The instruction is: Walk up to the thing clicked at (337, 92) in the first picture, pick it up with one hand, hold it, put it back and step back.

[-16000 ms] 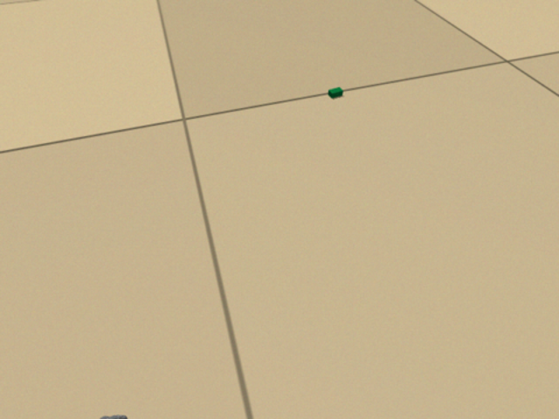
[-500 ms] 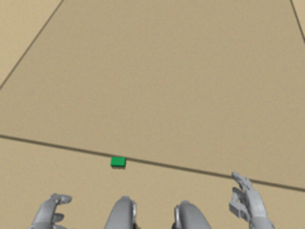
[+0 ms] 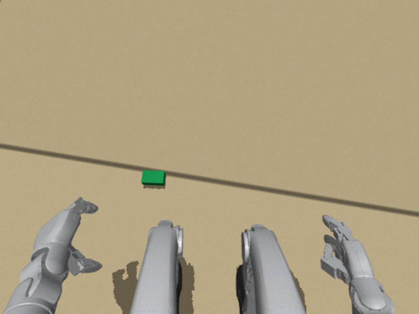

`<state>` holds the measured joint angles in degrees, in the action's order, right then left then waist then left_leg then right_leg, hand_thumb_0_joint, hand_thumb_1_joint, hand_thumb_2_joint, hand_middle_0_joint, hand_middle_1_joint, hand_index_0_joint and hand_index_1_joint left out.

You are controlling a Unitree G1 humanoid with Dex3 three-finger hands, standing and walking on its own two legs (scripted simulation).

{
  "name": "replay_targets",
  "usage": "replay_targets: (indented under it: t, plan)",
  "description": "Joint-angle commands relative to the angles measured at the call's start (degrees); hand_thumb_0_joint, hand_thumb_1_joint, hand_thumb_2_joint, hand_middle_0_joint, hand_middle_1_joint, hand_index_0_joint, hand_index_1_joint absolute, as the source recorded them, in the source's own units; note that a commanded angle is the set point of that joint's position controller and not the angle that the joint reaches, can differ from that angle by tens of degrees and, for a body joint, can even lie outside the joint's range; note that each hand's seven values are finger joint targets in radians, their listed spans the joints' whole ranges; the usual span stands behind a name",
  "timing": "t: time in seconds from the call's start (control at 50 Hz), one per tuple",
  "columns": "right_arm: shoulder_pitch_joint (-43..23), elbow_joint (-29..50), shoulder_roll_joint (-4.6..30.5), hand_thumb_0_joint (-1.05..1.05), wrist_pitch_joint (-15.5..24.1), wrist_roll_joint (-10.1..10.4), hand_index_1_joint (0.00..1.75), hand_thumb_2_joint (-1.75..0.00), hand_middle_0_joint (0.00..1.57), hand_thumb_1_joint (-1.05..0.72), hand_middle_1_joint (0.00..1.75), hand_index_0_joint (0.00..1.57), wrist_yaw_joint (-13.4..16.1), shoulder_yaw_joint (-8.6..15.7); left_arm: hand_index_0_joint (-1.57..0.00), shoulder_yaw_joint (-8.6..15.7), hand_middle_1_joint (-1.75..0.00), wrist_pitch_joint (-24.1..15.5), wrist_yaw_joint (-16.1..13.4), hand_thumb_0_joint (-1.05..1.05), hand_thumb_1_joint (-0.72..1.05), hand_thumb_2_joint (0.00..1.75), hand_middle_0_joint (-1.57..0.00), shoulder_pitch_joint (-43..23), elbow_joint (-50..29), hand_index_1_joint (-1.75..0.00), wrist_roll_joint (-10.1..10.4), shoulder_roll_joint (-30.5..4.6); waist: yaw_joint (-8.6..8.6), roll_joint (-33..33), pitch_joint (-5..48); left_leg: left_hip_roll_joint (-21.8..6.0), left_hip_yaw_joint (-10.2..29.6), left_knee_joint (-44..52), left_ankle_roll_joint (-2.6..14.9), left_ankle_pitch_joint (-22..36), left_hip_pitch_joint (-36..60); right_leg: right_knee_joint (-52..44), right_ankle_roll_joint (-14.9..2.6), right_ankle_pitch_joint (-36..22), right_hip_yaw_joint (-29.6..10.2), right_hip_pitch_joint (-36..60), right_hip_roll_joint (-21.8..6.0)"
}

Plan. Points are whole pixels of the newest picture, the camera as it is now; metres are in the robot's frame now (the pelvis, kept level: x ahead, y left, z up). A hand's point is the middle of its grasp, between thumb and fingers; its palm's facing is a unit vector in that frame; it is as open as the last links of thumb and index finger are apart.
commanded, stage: rise first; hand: left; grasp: from above
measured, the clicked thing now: (153, 178) +0.49 +0.22 -0.52
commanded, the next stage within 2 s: none
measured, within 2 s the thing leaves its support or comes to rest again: neither
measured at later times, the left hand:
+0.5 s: hand (110, 203) +0.35 +0.29 -0.30, palm faces -0.48 -0.19 -0.86, open 12.6 cm
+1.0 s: hand (121, 190) +0.40 +0.28 -0.36, palm faces -0.46 -0.01 -0.89, open 12.5 cm
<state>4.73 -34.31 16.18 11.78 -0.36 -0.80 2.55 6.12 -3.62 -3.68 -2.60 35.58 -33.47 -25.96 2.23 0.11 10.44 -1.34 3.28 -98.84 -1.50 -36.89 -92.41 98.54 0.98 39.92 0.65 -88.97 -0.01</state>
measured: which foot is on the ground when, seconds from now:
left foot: down 0.00-1.00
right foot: down 0.00-1.00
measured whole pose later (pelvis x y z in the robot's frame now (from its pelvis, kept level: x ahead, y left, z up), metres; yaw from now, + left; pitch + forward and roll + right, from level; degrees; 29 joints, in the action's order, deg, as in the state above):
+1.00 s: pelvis -0.04 +0.01 -0.20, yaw -6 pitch +32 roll -7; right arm 5.4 -44.5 14.0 1.5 -7.5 -6.4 -0.5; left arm 5.9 -18.1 -21.2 -46.1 75.5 -73.6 -41.6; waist 9.1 -1.9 4.1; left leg -1.1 8.4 -135.4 -1.1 -37.5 -130.6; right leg 132.3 2.7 40.3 3.2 -124.7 2.6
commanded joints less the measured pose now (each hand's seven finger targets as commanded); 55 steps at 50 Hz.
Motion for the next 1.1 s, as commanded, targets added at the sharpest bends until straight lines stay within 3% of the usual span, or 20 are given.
replay_targets:
  t: [0.0, 0.02, 0.06, 0.14, 0.18, 0.22, 0.26, 0.32, 0.4, 0.44, 0.46, 0.54, 0.66, 0.76, 0.8, 0.88, 0.94, 0.96, 1.04, 1.08]
  plan:
    - [3.68, 2.67, 9.79, 0.00, 1.50, 0.74, 0.30, -0.91, 0.20, -0.95, 0.30, 0.20, 0.12, 3.85, -0.30, 5.89, -0.81, -4.47, -4.56, 0.00, -0.39, 0.84, -0.32, -10.08, -2.44, -0.83, -5.75, -15.42, -1.09, 6.94, 29.02, 1.00, -1.33, 5.30, 1.94, 14.53, 17.65, -5.28, -2.47, -15.49, 1.33, 3.17, 1.38]
    - [3.97, 2.29, 10.04, 0.00, 1.23, 0.67, 0.30, -0.91, 0.20, -0.94, 0.30, 0.20, -0.02, 4.03, -0.31, 6.75, -0.80, -4.60, -5.10, 0.00, -0.37, 0.83, -0.33, -11.47, -0.74, -0.82, -6.65, -16.62, -1.43, 6.37, 29.95, 1.06, -1.47, 3.98, 1.92, 15.01, 16.22, -4.32, -2.46, -15.64, 1.51, 2.44, 1.37]
    - [4.37, 1.18, 9.93, 0.00, 0.86, 0.37, 0.30, -0.91, 0.20, -0.94, 0.30, 0.20, -0.31, 4.16, -0.31, 5.25, -0.79, -5.12, -5.50, 0.00, -0.37, 0.84, -0.33, -17.95, 1.89, -0.81, -8.19, -16.42, -0.62, 5.03, 29.89, 1.14, -2.06, 1.18, 2.26, 12.37, 11.74, -3.51, -2.30, -13.87, 1.68, 0.48, 1.61]
    - [6.14, -1.13, 10.10, 0.00, -0.18, -0.25, 0.30, -0.91, 0.20, -0.94, 0.30, 0.20, -0.78, 4.45, -0.35, 7.07, -0.77, -7.09, -5.81, 0.00, -0.34, 0.80, -0.36, -25.46, 7.61, -0.79, -12.36, -22.10, -1.56, 2.22, 33.53, 1.19, -3.50, -5.30, 3.02, 10.09, 4.43, -1.01, -1.67, -12.87, 1.32, 1.79, 1.80]
    - [7.33, -1.66, 10.25, 0.00, -0.87, -0.53, 0.30, -0.91, 0.20, -0.93, 0.30, 0.20, -1.16, 4.68, -0.35, 6.78, -0.75, -8.18, -5.98, 0.00, -0.32, 0.81, -0.37, -28.89, 8.76, -0.77, -14.11, -23.04, -1.19, 0.04, 36.56, 1.19, -3.61, -7.61, 3.35, 10.25, 2.38, 0.18, -1.51, -12.99, 1.28, 2.61, 1.93]
    - [7.86, -2.68, 10.29, 0.00, -1.40, -1.09, 0.30, -0.91, 0.20, -0.92, 0.30, 0.20, -1.46, 4.63, -0.33, 5.63, -0.77, -9.28, -5.94, 0.00, -0.32, 0.81, -0.34, -33.42, 10.27, -0.78, -15.54, -22.57, -0.49, 1.69, 35.92, 0.95, -3.39, -9.14, 3.27, 8.95, 1.62, 1.92, -1.70, -11.53, 1.87, -0.95, 2.10]
    - [8.15, -3.24, 10.63, 0.00, -2.12, -1.22, 0.30, -0.90, 0.20, -0.90, 0.30, 0.20, -1.67, 4.89, -0.30, 6.42, -0.77, -10.50, -6.24, 0.00, -0.32, 0.84, -0.32, -35.66, 12.50, -0.79, -17.86, -25.40, -0.68, 2.14, 35.08, 0.96, -3.20, -10.08, 3.28, 6.23, -0.78, 3.22, -1.92, -8.38, 2.44, -3.04, 2.42]
    - [8.87, -4.13, 10.52, 0.00, -3.20, -1.77, 0.30, -0.91, 0.20, -0.91, 0.30, 0.20, -2.10, 4.58, -0.33, 6.48, -0.73, -12.21, -7.15, 0.00, -0.31, 0.82, -0.35, -38.96, 14.33, -0.75, -20.54, -26.64, -0.38, 3.06, 34.02, 1.08, -3.14, -12.14, 3.38, 4.43, -3.68, 5.05, -2.08, -6.38, 2.87, -5.30, 2.67]
    - [9.11, -5.21, 10.74, 0.00, -4.74, -2.66, 0.30, -0.89, 0.20, -0.87, 0.30, 0.20, -2.71, 4.02, -0.30, 5.86, -0.71, -14.25, -9.36, 0.00, -0.27, 0.83, -0.31, -44.17, 16.98, -0.73, -24.38, -27.71, 0.82, 5.88, 31.36, 1.01, -2.51, -13.78, 3.22, 2.09, -4.72, 8.12, -2.58, -4.05, 4.36, -11.45, 2.96]
    - [9.60, -5.67, 10.90, 0.00, -5.74, -2.87, 0.30, -0.89, 0.20, -0.87, 0.30, 0.20, -3.07, 3.94, -0.31, 6.34, -0.69, -14.74, -10.82, 0.00, -0.26, 0.81, -0.32, -43.82, 19.59, -0.71, -26.36, -28.25, 0.57, 6.76, 30.81, 1.06, -2.16, -14.27, 3.07, 2.35, -4.41, 9.64, -2.84, -4.18, 5.14, -13.27, 3.04]
    - [9.91, -5.65, 10.75, 0.00, -6.26, -3.12, 0.30, -0.90, 0.20, -0.88, 0.30, 0.20, -3.32, 3.63, -0.31, 5.27, -0.69, -14.90, -11.46, 0.00, -0.26, 0.82, -0.32, -45.17, 19.72, -0.71, -27.37, -27.47, 1.42, 7.65, 31.12, 1.07, -1.95, -14.43, 2.97, 3.15, -3.96, 10.44, -2.92, -5.04, 5.54, -13.66, 3.09]
    - [9.82, -6.59, 11.45, 0.00, -7.72, -3.95, 0.30, -0.90, 0.20, -0.89, 0.30, 0.20, -3.61, 3.42, -0.33, 4.71, -0.66, -14.74, -14.65, 0.00, -0.25, 0.80, -0.35, -50.01, 22.38, -0.68, -30.52, -28.36, 2.22, 10.05, 29.91, 0.87, -0.88, -14.92, 2.61, 1.48, -3.19, 12.91, -3.19, -3.99, 6.55, -19.06, 2.89]
    - [10.19, -7.69, 12.16, 0.00, -8.85, -4.77, 0.30, -0.90, 0.20, -0.89, 0.30, 0.20, -4.13, 2.92, -0.31, 2.42, -0.65, -13.88, -16.81, 0.00, -0.27, 0.81, -0.33, -54.65, 26.65, -0.67, -34.85, -28.30, 3.85, 14.89, 29.47, 0.77, 0.84, -15.52, 2.07, 1.63, -1.98, 16.99, -3.25, -5.01, 7.89, -24.47, 2.66]
    - [10.58, -8.33, 11.87, 0.00, -8.99, -5.68, 0.30, -0.90, 0.20, -0.90, 0.30, 0.20, -4.35, 2.32, -0.32, 1.34, -0.66, -13.73, -18.19, 0.00, -0.26, 0.80, -0.33, -57.51, 28.82, -0.68, -36.31, -28.14, 5.12, 13.91, 29.54, 0.95, -0.15, -18.80, 2.50, 3.93, -3.79, 17.45, -2.93, -7.13, 7.57, -24.22, 2.73]
    - [10.65, -8.64, 12.21, 0.00, -9.18, -6.00, 0.30, -0.90, 0.20, -0.90, 0.30, 0.20, -4.44, 2.19, -0.32, 1.93, -0.67, -13.87, -18.73, 0.00, -0.26, 0.79, -0.33, -58.22, 29.62, -0.68, -37.23, -29.61, 5.06, 14.19, 30.18, 0.93, 0.35, -19.05, 2.39, 4.01, -3.65, 18.51, -2.99, -7.18, 7.81, -24.87, 2.70]
    - [10.61, -9.05, 11.76, 0.00, -9.57, -6.65, 0.30, -0.90, 0.20, -0.90, 0.30, 0.20, -4.75, 1.41, -0.33, 1.70, -0.68, -13.99, -19.43, 0.00, -0.25, 0.77, -0.34, -58.07, 32.14, -0.69, -38.69, -29.27, 5.71, 13.74, 30.10, 1.01, -0.10, -21.10, 2.60, 6.59, -4.32, 19.33, -2.81, -9.51, 8.01, -24.02, 3.04]
    - [10.71, -8.94, 11.80, 0.00, -9.80, -6.98, 0.30, -0.90, 0.20, -0.91, 0.30, 0.20, -4.95, 1.22, -0.34, 3.00, -0.68, -14.32, -20.06, 0.00, -0.24, 0.77, -0.34, -58.18, 33.04, -0.69, -39.56, -31.66, 5.66, 12.82, 30.50, 1.03, -0.73, -22.53, 2.85, 7.29, -5.95, 19.59, -2.84, -10.29, 7.86, -22.80, 3.32]
    - [10.64, -8.90, 11.76, 0.00, -9.87, -7.30, 0.30, -0.90, 0.20, -0.90, 0.30, 0.20, -5.07, 1.15, -0.33, 2.39, -0.68, -14.57, -20.13, 0.00, -0.25, 0.78, -0.34, -59.01, 33.38, -0.69, -39.51, -30.64, 6.34, 12.84, 30.11, 1.08, -0.91, -23.02, 2.96, 6.91, -7.04, 19.59, -2.69, -9.96, 7.91, -22.89, 3.34]
    - [10.61, -8.95, 11.84, 0.00, -10.16, -7.78, 0.30, -0.90, 0.20, -0.90, 0.30, 0.20, -5.28, 0.48, -0.34, 2.93, -0.67, -15.07, -20.60, 0.00, -0.24, 0.77, -0.35, -58.68, 34.45, -0.68, -40.24, -31.58, 6.36, 12.36, 29.66, 1.18, -0.90, -24.08, 3.17, 6.98, -8.24, 20.50, -2.63, -10.14, 8.05, -22.59, 3.50]
    - [10.81, -8.82, 12.20, 0.00, -10.18, -8.07, 0.30, -0.90, 0.20, -0.90, 0.30, 0.20, -5.32, 0.52, -0.33, 3.16, -0.68, -15.51, -20.94, 0.00, -0.25, 0.77, -0.34, -60.56, 33.86, -0.68, -40.11, -32.53, 7.18, 13.29, 30.14, 0.96, -0.76, -24.50, 3.08, 6.93, -7.98, 20.67, -2.62, -10.31, 8.30, -22.88, 3.62]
